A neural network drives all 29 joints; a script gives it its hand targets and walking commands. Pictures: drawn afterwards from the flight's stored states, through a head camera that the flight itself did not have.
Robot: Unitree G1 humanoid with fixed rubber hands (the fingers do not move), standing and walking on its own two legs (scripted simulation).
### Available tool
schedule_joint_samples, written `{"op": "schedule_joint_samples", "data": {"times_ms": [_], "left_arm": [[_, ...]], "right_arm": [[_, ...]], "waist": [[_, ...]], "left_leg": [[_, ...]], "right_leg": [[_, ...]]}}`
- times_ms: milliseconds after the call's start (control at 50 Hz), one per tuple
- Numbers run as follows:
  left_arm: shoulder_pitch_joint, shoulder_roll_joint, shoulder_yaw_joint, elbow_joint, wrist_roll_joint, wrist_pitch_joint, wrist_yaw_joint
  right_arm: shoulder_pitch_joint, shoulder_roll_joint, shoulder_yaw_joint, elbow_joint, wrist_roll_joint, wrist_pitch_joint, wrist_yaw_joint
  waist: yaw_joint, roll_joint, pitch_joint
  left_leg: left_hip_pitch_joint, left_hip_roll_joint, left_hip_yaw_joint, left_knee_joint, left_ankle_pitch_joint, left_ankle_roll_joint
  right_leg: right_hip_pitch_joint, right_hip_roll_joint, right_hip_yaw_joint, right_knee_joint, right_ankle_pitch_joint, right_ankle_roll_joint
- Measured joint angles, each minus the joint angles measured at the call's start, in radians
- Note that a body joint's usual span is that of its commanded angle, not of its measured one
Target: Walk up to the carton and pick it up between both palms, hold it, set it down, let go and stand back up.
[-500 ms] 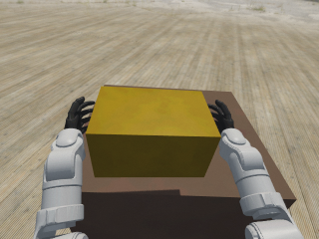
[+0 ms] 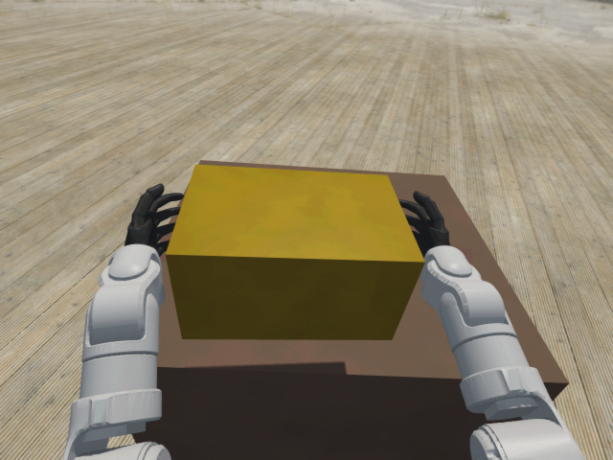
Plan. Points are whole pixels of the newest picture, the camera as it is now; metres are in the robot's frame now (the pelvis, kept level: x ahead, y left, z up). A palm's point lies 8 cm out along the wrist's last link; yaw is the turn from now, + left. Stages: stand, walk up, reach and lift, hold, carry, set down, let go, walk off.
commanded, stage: hold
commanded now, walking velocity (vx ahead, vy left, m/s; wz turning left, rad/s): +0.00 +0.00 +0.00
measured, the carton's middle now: (292, 251) +0.38 +0.01 +0.15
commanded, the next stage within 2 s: none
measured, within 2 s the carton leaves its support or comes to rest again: neither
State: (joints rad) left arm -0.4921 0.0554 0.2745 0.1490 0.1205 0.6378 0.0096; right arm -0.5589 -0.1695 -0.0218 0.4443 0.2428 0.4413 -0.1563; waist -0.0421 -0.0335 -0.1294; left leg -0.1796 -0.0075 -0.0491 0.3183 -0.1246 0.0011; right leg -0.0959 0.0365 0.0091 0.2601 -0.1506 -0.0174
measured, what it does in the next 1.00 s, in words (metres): stands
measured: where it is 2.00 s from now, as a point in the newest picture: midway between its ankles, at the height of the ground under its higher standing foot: outside the picture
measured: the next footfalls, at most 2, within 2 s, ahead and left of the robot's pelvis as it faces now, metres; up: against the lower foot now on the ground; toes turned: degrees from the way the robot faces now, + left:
none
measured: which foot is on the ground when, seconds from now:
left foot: down 0.00-1.00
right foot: down 0.00-1.00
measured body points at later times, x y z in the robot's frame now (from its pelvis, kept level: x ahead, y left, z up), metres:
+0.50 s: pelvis +0.00 +0.00 +0.00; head -0.05 +0.02 +0.45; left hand +0.36 +0.19 +0.17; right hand +0.37 -0.18 +0.17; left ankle +0.03 +0.12 -0.75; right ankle -0.01 -0.11 -0.75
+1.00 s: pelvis +0.00 +0.00 +0.00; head -0.05 +0.02 +0.45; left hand +0.36 +0.19 +0.17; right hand +0.37 -0.18 +0.17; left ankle +0.03 +0.12 -0.75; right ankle -0.01 -0.11 -0.75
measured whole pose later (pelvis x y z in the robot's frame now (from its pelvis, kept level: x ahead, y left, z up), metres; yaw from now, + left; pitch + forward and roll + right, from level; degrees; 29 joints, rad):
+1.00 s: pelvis +0.00 +0.00 +0.00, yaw +0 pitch -1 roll -1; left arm -0.47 0.05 0.27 0.12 0.12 0.64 0.01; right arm -0.55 -0.18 -0.01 0.42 0.25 0.44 -0.16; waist -0.04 -0.03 -0.13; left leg -0.17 -0.01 -0.05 0.32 -0.13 0.00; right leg -0.09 0.04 0.01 0.26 -0.15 -0.02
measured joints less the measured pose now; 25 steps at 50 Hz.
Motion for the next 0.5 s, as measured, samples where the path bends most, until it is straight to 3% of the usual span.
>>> {"op": "schedule_joint_samples", "data": {"times_ms": [500], "left_arm": [[-0.002, -0.002, 0.002, 0.006, 0.003, 0.0, -0.002]], "right_arm": [[0.001, 0.003, -0.004, 0.001, -0.005, 0.002, 0.001]], "waist": [[0.002, 0.008, 0.0]], "left_leg": [[0.001, -0.001, 0.0, -0.001, 0.002, 0.001]], "right_leg": [[0.0, -0.001, -0.001, 0.0, 0.001, 0.0]]}}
